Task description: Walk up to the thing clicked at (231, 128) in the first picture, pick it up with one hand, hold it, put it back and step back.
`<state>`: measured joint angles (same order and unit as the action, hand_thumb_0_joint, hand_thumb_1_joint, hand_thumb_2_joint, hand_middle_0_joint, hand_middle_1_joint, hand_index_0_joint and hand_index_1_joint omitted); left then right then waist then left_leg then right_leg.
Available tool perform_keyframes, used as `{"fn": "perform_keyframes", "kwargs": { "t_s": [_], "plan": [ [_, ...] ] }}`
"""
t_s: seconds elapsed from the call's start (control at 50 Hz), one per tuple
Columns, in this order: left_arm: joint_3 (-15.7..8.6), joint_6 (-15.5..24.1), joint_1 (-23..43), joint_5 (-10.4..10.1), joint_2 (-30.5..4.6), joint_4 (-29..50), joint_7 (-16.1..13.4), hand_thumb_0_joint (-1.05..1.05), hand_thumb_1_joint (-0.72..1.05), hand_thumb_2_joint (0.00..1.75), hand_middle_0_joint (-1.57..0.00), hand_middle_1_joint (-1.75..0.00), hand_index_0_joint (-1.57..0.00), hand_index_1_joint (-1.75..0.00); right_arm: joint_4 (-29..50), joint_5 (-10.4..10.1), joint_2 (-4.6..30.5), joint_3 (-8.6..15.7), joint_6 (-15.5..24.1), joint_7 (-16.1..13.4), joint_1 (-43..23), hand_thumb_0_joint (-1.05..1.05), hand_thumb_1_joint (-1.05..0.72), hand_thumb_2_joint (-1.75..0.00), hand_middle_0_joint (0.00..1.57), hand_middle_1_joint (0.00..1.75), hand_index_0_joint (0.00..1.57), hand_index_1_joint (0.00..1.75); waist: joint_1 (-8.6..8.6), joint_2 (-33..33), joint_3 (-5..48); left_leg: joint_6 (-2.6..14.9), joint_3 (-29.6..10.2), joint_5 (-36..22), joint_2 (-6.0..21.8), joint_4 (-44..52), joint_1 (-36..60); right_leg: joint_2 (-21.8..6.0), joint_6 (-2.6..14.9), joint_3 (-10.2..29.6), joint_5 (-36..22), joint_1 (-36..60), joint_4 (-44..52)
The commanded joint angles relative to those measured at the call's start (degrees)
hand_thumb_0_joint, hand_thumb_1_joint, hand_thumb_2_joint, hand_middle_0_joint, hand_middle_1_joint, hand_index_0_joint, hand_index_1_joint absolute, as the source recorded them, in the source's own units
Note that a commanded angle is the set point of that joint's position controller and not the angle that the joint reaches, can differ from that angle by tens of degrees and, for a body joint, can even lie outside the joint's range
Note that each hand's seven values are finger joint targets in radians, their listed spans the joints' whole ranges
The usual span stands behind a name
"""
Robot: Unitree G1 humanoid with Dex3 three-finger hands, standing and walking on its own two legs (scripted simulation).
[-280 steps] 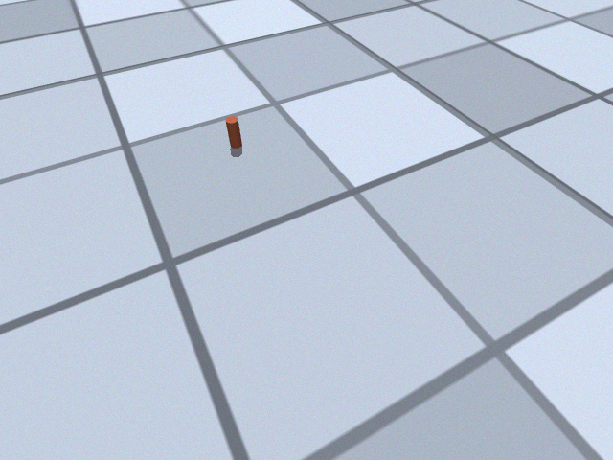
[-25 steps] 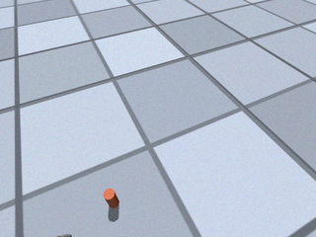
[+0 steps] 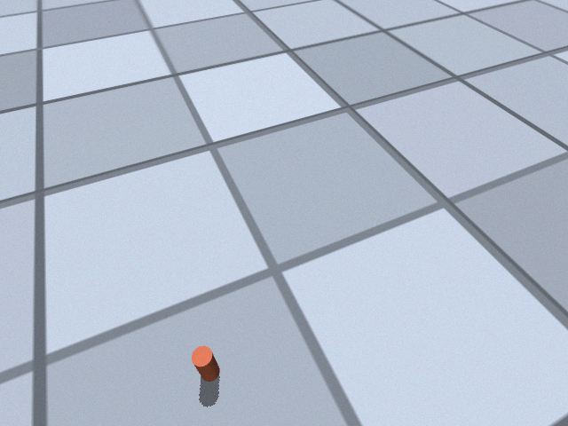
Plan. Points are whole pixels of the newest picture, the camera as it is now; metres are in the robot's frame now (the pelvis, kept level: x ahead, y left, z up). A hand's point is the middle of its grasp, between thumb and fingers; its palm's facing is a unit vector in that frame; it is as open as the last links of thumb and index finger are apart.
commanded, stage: walk up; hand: left
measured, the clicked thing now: (206, 364) +0.43 +0.28 -0.70
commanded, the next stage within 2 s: stand in 0.72 s
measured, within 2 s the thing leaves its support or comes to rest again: neither
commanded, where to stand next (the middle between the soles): +0.06 -0.02 m, yaw +0 degrees
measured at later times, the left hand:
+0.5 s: hand out of the picture +0.08 +0.25 -0.16, palm faces -0.01 -0.95 -0.32, open 7.4 cm
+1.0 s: hand out of the picture +0.09 +0.25 -0.16, palm faces -0.01 -0.94 -0.33, open 7.4 cm
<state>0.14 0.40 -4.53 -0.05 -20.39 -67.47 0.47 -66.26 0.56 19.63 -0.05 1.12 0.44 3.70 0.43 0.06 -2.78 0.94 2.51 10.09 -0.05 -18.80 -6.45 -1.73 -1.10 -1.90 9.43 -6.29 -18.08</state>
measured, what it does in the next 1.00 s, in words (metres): stands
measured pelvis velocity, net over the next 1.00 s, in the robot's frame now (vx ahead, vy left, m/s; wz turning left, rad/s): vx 0.01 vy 0.00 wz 0.01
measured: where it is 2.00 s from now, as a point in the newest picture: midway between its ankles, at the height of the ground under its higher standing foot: outside the picture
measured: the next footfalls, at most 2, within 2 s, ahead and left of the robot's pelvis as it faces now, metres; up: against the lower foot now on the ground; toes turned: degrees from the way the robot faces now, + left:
none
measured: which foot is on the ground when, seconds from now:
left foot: down 0.00-1.00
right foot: down 0.00-1.00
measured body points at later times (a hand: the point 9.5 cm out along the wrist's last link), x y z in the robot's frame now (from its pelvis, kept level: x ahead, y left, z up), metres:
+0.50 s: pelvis +0.01 +0.00 +0.00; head +0.01 +0.00 +0.45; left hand +0.08 +0.30 -0.14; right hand +0.09 -0.30 -0.13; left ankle +0.00 +0.11 -0.75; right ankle +0.01 -0.13 -0.75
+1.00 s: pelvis +0.01 +0.00 +0.00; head +0.02 +0.00 +0.45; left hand +0.09 +0.30 -0.13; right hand +0.09 -0.30 -0.13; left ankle +0.00 +0.11 -0.75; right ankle +0.01 -0.13 -0.75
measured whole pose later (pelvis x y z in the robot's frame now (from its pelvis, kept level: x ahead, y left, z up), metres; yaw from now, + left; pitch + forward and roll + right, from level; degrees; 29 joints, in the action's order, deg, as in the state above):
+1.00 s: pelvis +0.01 +0.00 +0.00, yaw +1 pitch -2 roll +0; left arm -0.2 0.4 -5.0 0.3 -19.8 -65.8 0.0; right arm -65.9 0.7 19.4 -0.3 0.6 0.2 4.9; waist -0.4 0.3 -2.5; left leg 0.5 1.9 9.7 -0.1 -16.8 -5.0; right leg -1.7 -0.9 -2.5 9.5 -4.7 -16.4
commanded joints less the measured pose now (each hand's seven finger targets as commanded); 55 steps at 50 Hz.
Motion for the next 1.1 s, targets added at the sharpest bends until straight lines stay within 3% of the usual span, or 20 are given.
{"fn": "perform_keyframes", "kwargs": {
  "t_s": [0.0, 0.1, 0.32, 0.5, 0.62, 0.68, 0.72, 0.84, 1.02, 1.08],
  "plan": [
    [-1.90, 1.54, 3.53, 0.14, -11.40, 3.55, -0.61, 0.00, 0.90, 0.90, -0.20, -0.30, -0.20, -0.30, 3.01, -0.31, 13.06, 2.51, 1.15, -0.75, -2.44, 0.00, -0.90, -0.90, 0.20, 0.30, 0.20, 0.30, -0.48, 0.31, 5.08, 0.62, -6.38, -8.95, 7.89, 3.73, 1.73, -6.24, 1.42, 5.50, -8.22, 0.43, 2.76],
    [-1.98, 1.54, 2.65, 0.35, -11.30, 3.29, -0.69, 0.00, 0.90, 0.90, -0.20, -0.30, -0.20, -0.30, 2.91, -0.27, 12.81, 2.54, 0.97, -0.66, -3.13, 0.00, -0.90, -0.90, 0.20, 0.30, 0.20, 0.30, -0.34, 0.07, 4.17, 0.59, -6.72, -6.68, 7.73, 4.36, 1.35, -5.88, 1.35, 5.28, -5.45, -0.04, 3.47],
    [-2.32, 1.48, 2.44, 0.60, -11.44, 3.84, -0.86, 0.00, 0.90, 0.90, -0.20, -0.30, -0.20, -0.30, 2.82, -0.17, 12.45, 2.55, 0.84, -0.68, -2.75, 0.00, -0.90, -0.90, 0.20, 0.30, 0.20, 0.30, -0.51, -0.81, 4.47, 0.31, -6.63, -6.19, 7.33, 4.66, 0.33, -5.93, 1.50, 5.17, -6.11, 1.33, 3.45],
    [-2.53, 1.41, 2.30, 0.65, -11.19, 4.21, -0.92, 0.00, 0.90, 0.90, -0.20, -0.30, -0.20, -0.30, 2.96, -0.13, 12.29, 2.68, 0.96, -0.80, -1.71, 0.00, -0.90, -0.90, 0.20, 0.30, 0.20, 0.30, -0.63, -0.53, 5.34, 0.32, -6.58, -9.17, 7.52, 4.23, 1.09, -5.96, 1.64, 4.86, -7.99, 2.33, 2.92],
    [-2.58, 1.32, 2.17, 0.62, -11.14, 4.41, -0.85, 0.00, 0.90, 0.90, -0.20, -0.30, -0.20, -0.30, 3.48, -0.13, 12.43, 2.62, 0.94, -0.77, -1.66, 0.00, -0.90, -0.90, 0.20, 0.30, 0.20, 0.30, -0.48, -0.90, 4.20, 0.36, -6.75, -7.93, 7.39, 4.51, 0.58, -5.90, 1.50, 4.85, -7.29, 1.94, 3.12],
    [-2.62, 1.36, 2.66, 0.60, -11.08, 4.53, -0.90, 0.00, 0.90, 0.90, -0.20, -0.30, -0.20, -0.30, 3.29, -0.15, 12.25, 2.68, 0.90, -0.80, -1.13, 0.00, -0.90, -0.90, 0.20, 0.30, 0.20, 0.30, -0.72, -0.11, 4.80, 0.27, -6.73, -8.96, 7.39, 4.41, 0.88, -5.71, 1.56, 4.85, -7.71, 2.16, 3.00],
    [-2.35, 1.47, 2.20, 0.51, -11.16, 4.82, -1.13, 0.00, 0.90, 0.90, -0.20, -0.30, -0.20, -0.30, 3.72, -0.19, 12.26, 2.49, 0.92, -0.94, -2.20, 0.00, -0.90, -0.90, 0.20, 0.30, 0.20, 0.30, -0.54, 0.26, 5.39, 0.02, -7.19, -12.60, 8.49, 4.11, 1.87, -6.66, 1.84, 4.82, -8.53, 2.23, 3.14],
    [-2.52, 1.39, 2.24, 0.44, -11.75, 5.05, -1.15, 0.00, 0.90, 0.90, -0.20, -0.30, -0.20, -0.30, 3.66, -0.14, 12.18, 2.23, 0.93, -1.03, -1.13, 0.00, -0.90, -0.90, 0.20, 0.30, 0.20, 0.30, -0.81, -0.48, 5.89, -0.09, -6.83, -13.42, 8.43, 4.29, 2.14, -6.90, 1.99, 4.86, -9.43, 3.07, 2.80],
    [-2.33, 1.29, 1.92, 0.56, -11.36, 5.12, -1.01, 0.00, 0.90, 0.90, -0.20, -0.30, -0.20, -0.30, 3.66, -0.16, 12.55, 2.06, 0.80, -0.95, -1.36, 0.00, -0.90, -0.90, 0.20, 0.30, 0.20, 0.30, -0.70, -0.42, 4.46, -0.01, -6.89, -8.20, 8.20, 4.88, 1.05, -6.84, 1.83, 5.07, -5.18, 2.06, 4.13],
    [-2.33, 1.42, 1.64, 0.53, -11.73, 5.19, -1.02, 0.00, 0.90, 0.90, -0.20, -0.30, -0.20, -0.30, 3.70, -0.14, 12.34, 1.99, 0.90, -0.90, -1.31, 0.00, -0.90, -0.90, 0.20, 0.30, 0.20, 0.30, -0.70, -0.18, 4.50, -0.09, -7.17, -10.07, 8.34, 4.78, 1.49, -6.89, 1.91, 5.02, -6.72, 1.92, 3.70]
  ]
}}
